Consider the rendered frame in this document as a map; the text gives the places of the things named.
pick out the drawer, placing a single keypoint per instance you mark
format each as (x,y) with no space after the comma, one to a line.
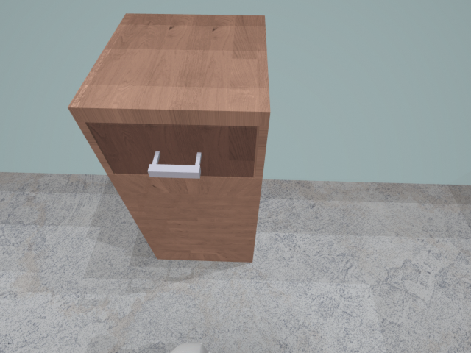
(226,150)

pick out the cabinet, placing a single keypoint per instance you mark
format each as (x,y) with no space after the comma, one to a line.
(189,70)

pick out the handle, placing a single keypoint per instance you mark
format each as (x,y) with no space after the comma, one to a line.
(175,171)

